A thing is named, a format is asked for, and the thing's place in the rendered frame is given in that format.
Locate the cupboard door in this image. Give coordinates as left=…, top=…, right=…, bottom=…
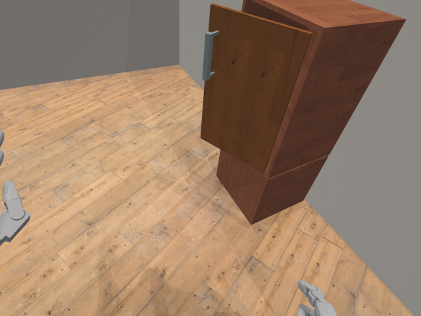
left=201, top=3, right=313, bottom=173

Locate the right robot hand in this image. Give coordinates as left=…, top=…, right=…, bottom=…
left=297, top=280, right=337, bottom=316

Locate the handle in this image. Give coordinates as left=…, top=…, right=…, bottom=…
left=203, top=30, right=219, bottom=81

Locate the left robot hand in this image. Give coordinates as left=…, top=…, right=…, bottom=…
left=0, top=129, right=31, bottom=246

